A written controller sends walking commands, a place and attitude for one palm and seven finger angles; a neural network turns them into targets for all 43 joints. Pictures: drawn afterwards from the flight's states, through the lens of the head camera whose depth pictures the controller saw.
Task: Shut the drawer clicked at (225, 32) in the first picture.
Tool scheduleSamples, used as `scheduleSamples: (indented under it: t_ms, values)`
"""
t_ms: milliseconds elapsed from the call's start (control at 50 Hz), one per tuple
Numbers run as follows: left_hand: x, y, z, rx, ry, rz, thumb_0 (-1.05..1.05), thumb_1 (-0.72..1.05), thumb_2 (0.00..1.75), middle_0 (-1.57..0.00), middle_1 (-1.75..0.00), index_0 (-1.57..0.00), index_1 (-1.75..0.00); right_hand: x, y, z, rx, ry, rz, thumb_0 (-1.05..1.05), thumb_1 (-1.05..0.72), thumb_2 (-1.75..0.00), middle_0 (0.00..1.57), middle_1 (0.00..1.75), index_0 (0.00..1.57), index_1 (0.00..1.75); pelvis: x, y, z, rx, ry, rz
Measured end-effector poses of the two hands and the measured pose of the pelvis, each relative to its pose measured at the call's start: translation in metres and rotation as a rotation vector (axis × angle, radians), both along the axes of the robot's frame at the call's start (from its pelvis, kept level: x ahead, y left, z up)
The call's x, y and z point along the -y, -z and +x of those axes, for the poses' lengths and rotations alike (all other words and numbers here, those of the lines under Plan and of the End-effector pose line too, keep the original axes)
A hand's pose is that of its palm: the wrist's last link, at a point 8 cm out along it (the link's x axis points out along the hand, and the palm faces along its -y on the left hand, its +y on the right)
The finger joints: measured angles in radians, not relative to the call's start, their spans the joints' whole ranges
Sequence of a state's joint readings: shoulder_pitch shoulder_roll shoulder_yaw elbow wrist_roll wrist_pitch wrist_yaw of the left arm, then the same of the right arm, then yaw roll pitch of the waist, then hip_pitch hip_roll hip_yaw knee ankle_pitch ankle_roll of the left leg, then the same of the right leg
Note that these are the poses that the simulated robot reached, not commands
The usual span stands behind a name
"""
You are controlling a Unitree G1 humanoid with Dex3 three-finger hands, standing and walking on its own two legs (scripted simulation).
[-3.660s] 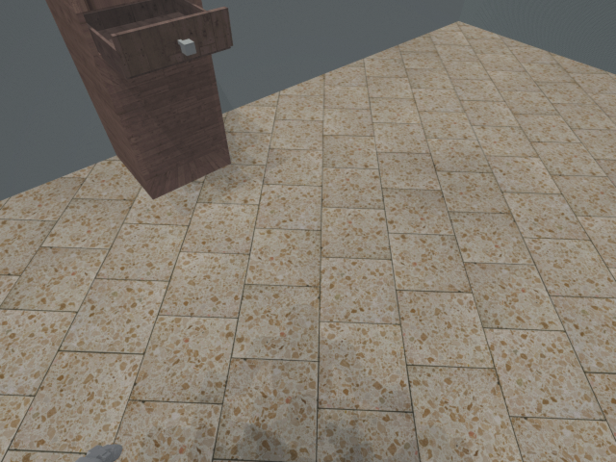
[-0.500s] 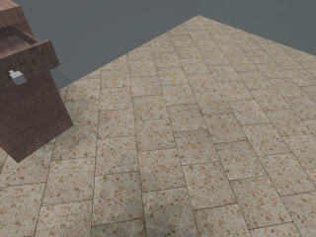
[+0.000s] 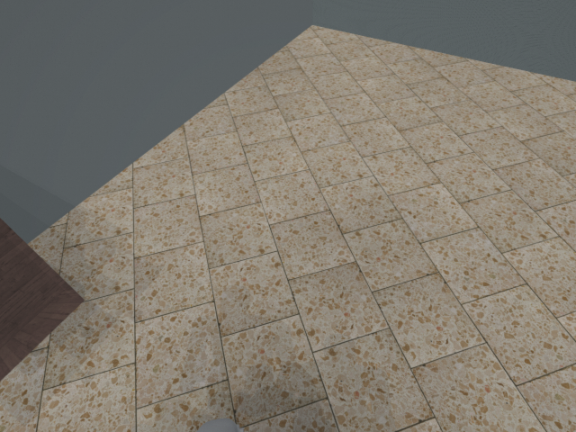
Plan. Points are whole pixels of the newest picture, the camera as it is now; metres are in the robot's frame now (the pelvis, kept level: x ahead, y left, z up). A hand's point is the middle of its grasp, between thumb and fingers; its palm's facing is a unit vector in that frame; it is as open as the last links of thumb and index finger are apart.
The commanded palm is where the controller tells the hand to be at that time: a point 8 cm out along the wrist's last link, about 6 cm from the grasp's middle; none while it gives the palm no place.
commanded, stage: walk to a spot facing it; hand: left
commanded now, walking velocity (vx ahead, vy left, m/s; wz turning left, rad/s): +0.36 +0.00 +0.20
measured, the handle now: out of the picture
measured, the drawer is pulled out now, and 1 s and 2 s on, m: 0.24 0.24 0.24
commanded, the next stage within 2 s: turn to face it in 0.18 s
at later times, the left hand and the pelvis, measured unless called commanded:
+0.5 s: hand (154, 404) +0.20 +0.24 -0.18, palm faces +0.16 -0.97 -0.17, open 7.4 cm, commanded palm none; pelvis +0.19 +0.06 +0.00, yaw +6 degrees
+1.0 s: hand (166, 367) +0.25 +0.22 -0.15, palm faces +0.41 -0.88 -0.25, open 7.4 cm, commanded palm none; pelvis +0.25 +0.02 +0.00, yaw +25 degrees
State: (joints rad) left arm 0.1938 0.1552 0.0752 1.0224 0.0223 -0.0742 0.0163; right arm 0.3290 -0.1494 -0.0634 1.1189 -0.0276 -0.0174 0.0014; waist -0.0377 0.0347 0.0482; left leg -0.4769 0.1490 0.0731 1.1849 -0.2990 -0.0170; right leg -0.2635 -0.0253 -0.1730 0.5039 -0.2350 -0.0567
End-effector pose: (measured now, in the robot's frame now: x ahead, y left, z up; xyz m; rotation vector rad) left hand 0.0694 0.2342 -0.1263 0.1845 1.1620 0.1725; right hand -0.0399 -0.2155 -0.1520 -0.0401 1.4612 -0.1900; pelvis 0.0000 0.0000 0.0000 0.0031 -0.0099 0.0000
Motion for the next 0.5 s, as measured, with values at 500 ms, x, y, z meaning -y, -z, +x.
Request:
scheduleSamples:
  t_ms: [500]
  values:
    - [-0.055,0.022,0.116,-0.164,-0.162,-0.077,0.01,0.91,0.9,-0.2,-0.3,-0.2,-0.29,-0.048,-0.021,0.307,0.216,-0.211,-0.096,-0.01,-0.95,-0.9,0.2,0.3,0.2,0.3,-0.06,0.0,0.193,0.005,-0.107,-0.011]
